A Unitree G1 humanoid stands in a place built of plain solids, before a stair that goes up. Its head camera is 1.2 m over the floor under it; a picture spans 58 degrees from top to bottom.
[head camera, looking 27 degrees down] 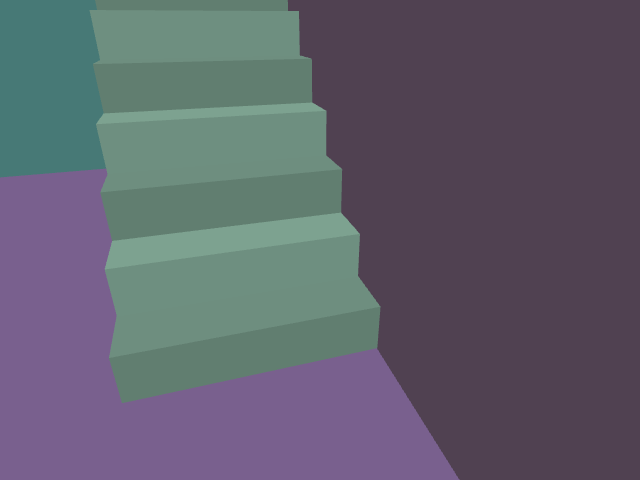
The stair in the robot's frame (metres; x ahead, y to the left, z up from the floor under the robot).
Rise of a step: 0.21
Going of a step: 0.23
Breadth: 0.97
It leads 17 degrees to the left of straight ahead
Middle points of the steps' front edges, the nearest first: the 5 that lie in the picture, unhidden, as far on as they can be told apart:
1.24 0.23 0.21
1.46 0.30 0.41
1.68 0.37 0.62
1.90 0.43 0.83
2.12 0.50 1.03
